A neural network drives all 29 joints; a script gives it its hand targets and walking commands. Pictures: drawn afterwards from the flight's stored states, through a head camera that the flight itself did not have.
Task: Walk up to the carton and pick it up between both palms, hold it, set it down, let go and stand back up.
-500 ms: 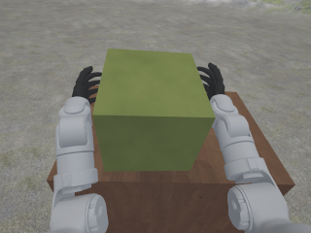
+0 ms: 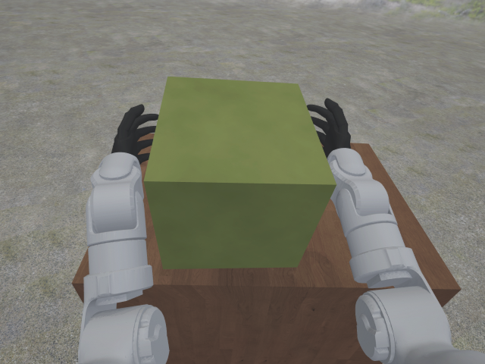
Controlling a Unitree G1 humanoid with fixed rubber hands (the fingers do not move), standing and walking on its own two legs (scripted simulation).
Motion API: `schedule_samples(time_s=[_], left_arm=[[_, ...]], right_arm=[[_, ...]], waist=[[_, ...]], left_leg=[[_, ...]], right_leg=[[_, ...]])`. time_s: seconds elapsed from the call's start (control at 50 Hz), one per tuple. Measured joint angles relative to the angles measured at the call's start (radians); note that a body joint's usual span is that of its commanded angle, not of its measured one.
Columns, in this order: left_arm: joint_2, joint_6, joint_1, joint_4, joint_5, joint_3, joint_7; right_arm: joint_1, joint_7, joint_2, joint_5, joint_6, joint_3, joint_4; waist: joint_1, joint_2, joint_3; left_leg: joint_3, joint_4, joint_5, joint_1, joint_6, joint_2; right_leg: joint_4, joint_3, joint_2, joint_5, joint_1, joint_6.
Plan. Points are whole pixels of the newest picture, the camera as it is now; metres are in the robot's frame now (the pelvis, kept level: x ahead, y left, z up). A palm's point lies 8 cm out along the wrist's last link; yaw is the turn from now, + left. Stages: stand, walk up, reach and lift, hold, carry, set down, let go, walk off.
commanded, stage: hold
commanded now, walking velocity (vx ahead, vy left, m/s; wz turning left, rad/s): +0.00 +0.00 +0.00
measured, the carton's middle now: (233, 172) +0.38 +0.00 +0.16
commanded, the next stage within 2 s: none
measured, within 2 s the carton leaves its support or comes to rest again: neither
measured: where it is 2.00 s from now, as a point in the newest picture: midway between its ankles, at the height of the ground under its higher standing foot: outside the picture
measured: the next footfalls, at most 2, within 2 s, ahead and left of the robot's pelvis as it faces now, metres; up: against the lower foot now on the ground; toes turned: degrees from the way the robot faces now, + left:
none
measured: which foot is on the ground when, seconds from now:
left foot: down 0.00-1.00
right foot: down 0.00-1.00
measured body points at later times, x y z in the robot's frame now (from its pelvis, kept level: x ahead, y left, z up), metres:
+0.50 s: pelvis +0.00 +0.00 +0.00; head -0.06 +0.03 +0.44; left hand +0.37 +0.16 +0.21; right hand +0.37 -0.16 +0.22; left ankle +0.02 +0.11 -0.75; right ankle +0.02 -0.12 -0.75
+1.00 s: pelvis +0.00 +0.00 +0.00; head -0.05 +0.03 +0.45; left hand +0.38 +0.16 +0.21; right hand +0.38 -0.16 +0.22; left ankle +0.02 +0.11 -0.75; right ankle +0.02 -0.12 -0.75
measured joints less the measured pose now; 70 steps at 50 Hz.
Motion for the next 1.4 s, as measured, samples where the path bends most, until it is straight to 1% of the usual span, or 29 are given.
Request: schedule_samples(time_s=[0.26, 0.64, 0.84, 0.94, 1.24, 1.4], left_arm=[[0.000, -0.001, 0.005, -0.002, -0.003, 0.000, 0.000], [0.003, -0.008, -0.024, 0.043, -0.001, 0.012, -0.002], [0.003, -0.011, -0.022, 0.040, 0.003, 0.009, -0.002], [0.003, -0.011, -0.006, 0.014, 0.000, -0.001, 0.000], [0.001, -0.006, 0.008, -0.004, -0.003, -0.006, 0.002], [0.000, -0.006, -0.003, 0.015, -0.002, 0.002, 0.001]], right_arm=[[0.005, -0.002, 0.001, -0.001, 0.004, 0.001, -0.008], [-0.019, 0.004, 0.005, -0.018, 0.001, -0.017, 0.031], [-0.014, 0.004, 0.004, -0.017, -0.008, -0.014, 0.030], [-0.002, 0.001, 0.001, -0.004, -0.012, -0.002, 0.009], [0.012, -0.001, 0.000, 0.000, -0.004, 0.003, -0.013], [0.001, 0.002, 0.004, -0.007, 0.001, -0.008, 0.003]], waist=[[-0.001, 0.002, 0.003], [0.004, 0.000, -0.005], [0.001, -0.002, -0.001], [-0.002, -0.001, 0.001], [-0.004, 0.001, 0.002], [-0.001, 0.001, -0.004]], left_leg=[[-0.002, -0.001, 0.003, 0.001, 0.000, 0.000], [0.000, -0.008, 0.010, -0.002, 0.001, -0.002], [0.002, -0.005, 0.008, -0.005, 0.002, -0.002], [0.000, 0.001, 0.003, -0.007, 0.002, -0.001], [0.001, 0.002, 0.001, -0.002, 0.002, -0.001], [0.003, -0.002, 0.005, -0.002, 0.002, -0.002]], right_leg=[[0.001, -0.002, 0.000, 0.000, 0.002, -0.001], [0.003, 0.000, -0.002, 0.003, -0.006, -0.001], [0.003, 0.002, -0.001, 0.003, -0.008, 0.000], [0.000, 0.000, 0.000, 0.002, -0.005, 0.001], [-0.001, 0.001, 0.000, 0.001, 0.001, 0.001], [0.003, 0.003, -0.001, 0.000, -0.003, 0.000]])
